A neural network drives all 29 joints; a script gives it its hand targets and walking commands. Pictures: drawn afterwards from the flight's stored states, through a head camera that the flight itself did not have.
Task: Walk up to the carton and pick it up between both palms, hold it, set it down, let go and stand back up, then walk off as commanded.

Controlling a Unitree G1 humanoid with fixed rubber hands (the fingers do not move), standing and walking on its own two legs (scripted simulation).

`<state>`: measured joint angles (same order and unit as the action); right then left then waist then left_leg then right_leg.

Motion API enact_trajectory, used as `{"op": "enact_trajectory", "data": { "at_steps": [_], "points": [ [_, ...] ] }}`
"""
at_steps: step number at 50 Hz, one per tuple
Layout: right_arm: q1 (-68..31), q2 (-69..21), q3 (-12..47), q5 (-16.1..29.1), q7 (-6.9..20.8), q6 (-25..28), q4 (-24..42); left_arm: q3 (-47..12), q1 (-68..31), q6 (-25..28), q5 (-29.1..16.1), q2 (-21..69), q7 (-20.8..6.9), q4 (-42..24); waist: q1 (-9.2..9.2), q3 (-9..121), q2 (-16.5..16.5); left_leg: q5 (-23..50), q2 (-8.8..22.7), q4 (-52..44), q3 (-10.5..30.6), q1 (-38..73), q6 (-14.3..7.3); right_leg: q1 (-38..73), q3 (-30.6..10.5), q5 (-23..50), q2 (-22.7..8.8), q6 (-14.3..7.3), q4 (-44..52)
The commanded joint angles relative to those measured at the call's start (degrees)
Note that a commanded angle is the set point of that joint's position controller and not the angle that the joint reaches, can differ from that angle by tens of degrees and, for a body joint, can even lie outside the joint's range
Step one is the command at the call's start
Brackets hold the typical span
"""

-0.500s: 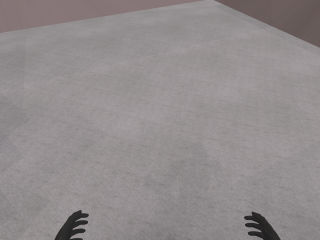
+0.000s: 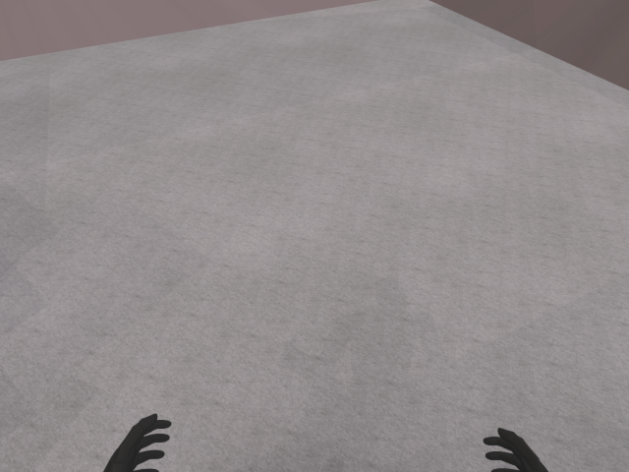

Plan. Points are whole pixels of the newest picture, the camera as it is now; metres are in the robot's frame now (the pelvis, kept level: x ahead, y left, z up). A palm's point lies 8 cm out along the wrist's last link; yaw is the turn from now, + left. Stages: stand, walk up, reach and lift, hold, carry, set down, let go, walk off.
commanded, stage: stand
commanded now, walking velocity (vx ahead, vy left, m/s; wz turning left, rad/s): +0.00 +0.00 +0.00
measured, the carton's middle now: out of the picture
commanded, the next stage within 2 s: none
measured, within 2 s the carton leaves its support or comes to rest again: neither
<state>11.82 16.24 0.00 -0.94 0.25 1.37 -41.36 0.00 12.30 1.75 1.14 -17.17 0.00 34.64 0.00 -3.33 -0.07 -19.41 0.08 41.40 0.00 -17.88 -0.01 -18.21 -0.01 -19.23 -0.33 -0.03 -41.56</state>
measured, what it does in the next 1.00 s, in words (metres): stands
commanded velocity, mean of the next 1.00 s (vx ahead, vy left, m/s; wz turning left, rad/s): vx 0.00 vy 0.00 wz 0.00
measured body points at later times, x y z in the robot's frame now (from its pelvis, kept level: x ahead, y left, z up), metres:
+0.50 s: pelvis +0.00 +0.00 +0.00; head -0.01 +0.00 +0.45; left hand +0.16 +0.26 -0.08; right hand +0.13 -0.26 -0.10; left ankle +0.03 +0.12 -0.71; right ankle +0.04 -0.12 -0.71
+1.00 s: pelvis +0.00 +0.00 +0.00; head -0.01 +0.00 +0.45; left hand +0.15 +0.27 -0.08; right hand +0.13 -0.26 -0.11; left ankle +0.03 +0.12 -0.71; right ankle +0.04 -0.12 -0.71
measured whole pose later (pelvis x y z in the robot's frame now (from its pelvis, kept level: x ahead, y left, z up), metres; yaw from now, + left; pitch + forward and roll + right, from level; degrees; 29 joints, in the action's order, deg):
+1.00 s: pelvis +0.00 +0.00 +0.00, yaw +0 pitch -4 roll +0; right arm 11.8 16.4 0.0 -0.9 0.3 1.5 -43.8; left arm 0.0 12.3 1.6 1.1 -17.4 0.0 36.4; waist 0.0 -3.4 -0.1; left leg -19.2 0.1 41.4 0.0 -17.9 0.0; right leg -18.2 0.0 -19.0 -0.3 0.0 -41.5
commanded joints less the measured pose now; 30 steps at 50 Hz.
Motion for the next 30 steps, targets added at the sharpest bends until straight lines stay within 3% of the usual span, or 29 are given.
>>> {"op": "enact_trajectory", "data": {
  "at_steps": [1, 2, 3, 4, 5, 6, 7, 8, 9, 11, 12, 13, 14, 15, 16, 17, 18, 19, 20, 21, 22, 23, 24, 25, 26, 27, 28, 30],
  "points": [
    [-4.0, 14.4, -4.4, -0.4, -0.3, 2.3, 2.1, 3.8, -4.3, 2.3, -0.2, -14.3, 0.5, 1.3, 0.98, 3.5, -0.1, 4.7, 5.4, -8.9, 6.9, 0.5, -4.6, 0.2, -7.6, 5.3, -5.6, -4.9, 11.2],
    [-4.4, 15.0, -4.6, -0.4, -0.4, 2.3, 1.2, 4.2, -4.1, 2.5, -0.8, -13.8, 0.4, 1.9, -0.37, 4.7, 0.0, 5.9, 5.6, -10.4, 7.2, 0.3, -4.9, 0.1, -7.1, 3.8, -5.1, -4.8, 9.1],
    [-4.0, 16.4, -4.7, -0.6, -0.3, 2.4, 1.4, 4.1, -2.5, 2.1, -0.6, -13.4, 0.6, 1.8, -0.62, 5.4, -1.6, 5.9, 5.6, -10.1, 7.1, 2.4, -5.1, 0.1, -6.4, 2.4, -4.8, -5.1, 9.4],
    [-4.1, 15.1, -4.8, -0.6, -0.2, 2.3, 1.1, 4.1, -3.4, 1.9, -0.6, -14.5, 0.9, 2.3, -0.42, 3.3, -0.3, 6.1, 5.7, -11.0, 7.7, 1.3, -4.8, -1.1, -6.7, 3.2, -4.3, -4.7, 9.8],
    [-6.5, 17.0, -5.0, -0.4, -0.4, 2.2, 1.8, 4.2, -5.0, 1.5, -0.5, -13.0, 0.3, 1.3, -1.19, 4.3, -2.3, 3.4, 6.5, -13.2, 8.5, 0.4, -4.6, 0.4, -4.5, 3.8, -3.9, -4.2, 9.3],
    [-5.4, 16.3, -5.1, 0.1, -0.6, 2.1, 1.7, 4.9, -3.3, 1.7, 0.3, -15.0, 0.4, 1.7, -0.08, 5.0, -1.9, 4.6, 6.3, -12.1, 7.8, 1.1, -4.0, 1.5, -5.0, 2.3, -4.1, -4.4, 10.1],
    [-5.1, 16.3, -5.0, 0.4, -0.6, 2.3, 1.3, 4.3, -2.1, 2.1, -0.6, -14.0, -0.1, 1.8, -1.12, 2.9, -0.7, 5.2, 5.9, -11.1, 7.9, 0.1, -4.3, -0.4, -6.8, 2.5, -4.7, -4.7, 11.3],
    [-4.5, 15.3, -4.7, -0.2, -0.4, 2.2, 0.7, 4.2, -2.4, 2.3, -0.4, -14.7, 0.5, 3.1, -0.38, 4.8, -0.8, 4.7, 5.8, -10.2, 7.6, 1.2, -4.7, 0.7, -8.6, 2.9, -5.8, -5.3, 11.6],
    [-4.7, 13.6, -4.5, 0.5, -0.3, 2.5, 1.0, 4.0, -4.1, 2.3, -0.5, -14.3, 0.3, 2.0, 0.62, 4.3, 2.3, 3.2, 5.2, -8.8, 5.7, 0.6, -3.9, -0.6, -7.9, 2.7, -6.1, -5.3, 12.9],
    [-3.4, 14.1, -4.1, -0.2, -0.2, 2.4, 0.4, 4.0, -4.2, 2.2, -0.3, -14.9, 0.4, 2.8, 0.96, 5.2, 0.2, 4.6, 5.1, -8.5, 5.7, 3.2, -4.3, -0.7, -10.1, 3.3, -7.1, -5.2, 13.8],
    [-4.2, 13.8, -4.1, 0.1, -0.4, 2.3, 1.1, 3.5, -4.8, 2.1, -0.4, -14.5, 0.3, 1.5, 1.05, 2.9, 0.9, 3.3, 4.8, -10.4, 6.2, 1.9, -4.3, -2.5, -8.8, 1.1, -5.4, -5.0, 12.3],
    [-5.3, 16.0, -4.3, -0.9, -0.7, 2.3, 0.3, 3.3, -3.0, 1.8, -1.3, -12.8, 0.5, 2.3, -1.54, 1.7, -1.8, 3.0, 5.9, -11.0, 7.7, 0.7, -5.2, -2.0, -7.8, 3.4, -5.3, -5.0, 11.8],
    [-4.8, 15.9, -4.9, 0.2, -0.5, 2.5, 1.3, 3.8, -3.7, 2.5, -0.2, -13.9, 0.4, 2.6, 0.71, 4.0, 0.0, 4.4, 5.6, -11.6, 6.6, 1.7, -4.9, 0.0, -7.6, 3.8, -6.0, -5.1, 12.1],
    [-3.4, 15.7, -4.3, 0.0, -0.5, 2.2, 0.7, 3.5, -4.1, 2.1, -0.3, -14.6, 0.4, 2.2, 0.82, 3.7, -2.1, 6.5, 6.2, -11.6, 7.6, 2.2, -4.5, 0.0, -7.6, 4.2, -5.0, -5.1, 11.5],
    [-3.2, 15.2, -4.4, 0.1, -0.5, 2.3, -0.5, 4.3, -3.1, 2.5, -0.6, -13.9, 0.5, 3.0, -0.49, 4.3, 0.5, 6.1, 6.7, -11.8, 8.4, 0.0, -5.0, 2.5, -5.8, 6.0, -3.9, -4.2, 10.2],
    [-5.4, 16.8, -4.9, 0.2, -0.3, 2.6, 0.7, 4.5, -2.2, 2.2, -1.1, -13.5, 0.3, 1.9, -1.19, 5.6, -1.6, 4.8, 6.9, -11.3, 8.2, 1.1, -4.9, 1.2, -6.1, 5.3, -4.7, -4.4, 10.4],
    [-6.1, 14.8, -4.6, 0.3, -0.2, 2.4, 0.6, 4.0, -3.4, 1.9, -0.4, -14.2, 0.5, 2.9, -0.04, 4.7, -2.3, 4.9, 6.2, -10.3, 7.4, 1.0, -4.3, 0.8, -6.9, 3.8, -5.5, -5.2, 11.1],
    [-4.3, 14.5, -4.4, 0.1, -0.2, 2.2, -0.1, 5.0, -5.4, 2.0, -0.6, -15.3, 0.6, 1.6, 0.09, 3.3, 0.0, 5.6, 6.1, -11.4, 7.3, 0.2, -4.2, 0.3, -6.9, 3.3, -4.9, -4.6, 11.2],
    [-5.1, 16.3, -5.1, 0.0, -0.3, 2.4, 0.0, 4.1, -3.3, 1.9, -0.8, -13.7, 0.5, 2.1, -0.84, 5.7, -2.1, 2.6, 6.5, -12.4, 7.5, 1.0, -4.5, 1.2, -6.1, 2.5, -4.7, -4.5, 10.2],
    [-5.0, 15.9, -4.8, 0.0, -0.5, 2.1, 0.4, 4.7, -2.3, 2.1, -0.2, -15.0, 0.5, 2.6, 0.31, 1.8, -2.8, 1.5, 5.9, -12.7, 8.0, -0.3, -4.5, -0.7, -6.5, 1.2, -3.8, -4.3, 10.7],
    [-6.4, 16.4, -5.1, -0.2, -0.6, 1.8, 0.9, 4.4, -3.1, 1.9, -0.5, -15.1, 0.2, 3.0, -0.27, 1.9, -0.7, -0.6, 6.3, -14.0, 7.9, -0.7, -4.4, -1.4, -5.4, -0.5, -3.8, -3.9, 10.4],
    [-4.9, 15.9, -4.4, -0.2, -0.4, 2.2, 0.3, 4.9, -2.1, 2.1, 0.0, -15.0, 0.2, 3.4, -0.18, 2.1, -2.6, -1.0, 7.1, -13.2, 8.1, -0.8, -4.5, 0.1, -6.1, -1.9, -4.1, -4.3, 10.8],
    [-5.2, 16.7, -4.8, -0.2, -0.5, 2.5, 0.5, 4.5, -1.7, 1.7, -0.9, -13.1, 0.0, 3.1, -1.46, 2.2, -4.7, -0.7, 7.1, -13.7, 9.4, -2.2, -4.7, 2.3, -5.5, 0.6, -4.1, -4.3, 10.9],
    [-6.6, 15.0, -4.9, 0.0, -0.6, 2.6, 0.7, 4.4, -3.4, 1.5, -0.7, -14.9, -0.3, 2.8, -0.39, 2.3, -1.3, -1.9, 6.4, -14.3, 7.8, -0.8, -4.0, 0.5, -6.0, -0.6, -3.8, -4.3, 11.6],
    [-6.9, 15.8, -4.9, -0.2, -0.7, 2.8, 0.8, 4.6, -3.1, 2.0, -0.5, -13.9, -0.4, 2.9, -1.07, 2.7, -1.3, -1.1, 6.4, -13.0, 8.1, 0.2, -4.4, -0.1, -5.7, -0.9, -4.3, -4.7, 11.4],
    [-5.5, 14.9, -4.7, 0.2, -0.4, 2.7, 0.3, 4.4, -2.6, 2.4, 0.1, -14.5, 0.1, 3.3, 0.09, 3.5, 0.2, -1.0, 5.7, -13.3, 7.5, 0.2, -4.2, 0.9, -7.7, 0.1, -5.0, -5.0, 12.8],
    [-5.6, 14.7, -4.1, -0.1, -0.2, 2.3, 0.6, 4.7, -4.5, 2.2, 0.5, -15.9, 0.2, 3.0, 0.46, 3.5, -2.3, 0.7, 5.8, -12.4, 7.1, 0.6, -3.8, 0.9, -7.7, 0.2, -5.3, -4.8, 12.4],
    [-4.6, 14.2, -4.6, 0.1, 0.0, 2.2, 0.3, 5.0, -5.6, 2.2, -0.4, -15.0, 0.3, 2.4, 0.54, 1.6, -0.7, 2.9, 4.9, -11.2, 6.2, -0.1, -3.7, -0.9, -7.4, 0.4, -5.3, -4.7, 13.6]
  ]
}}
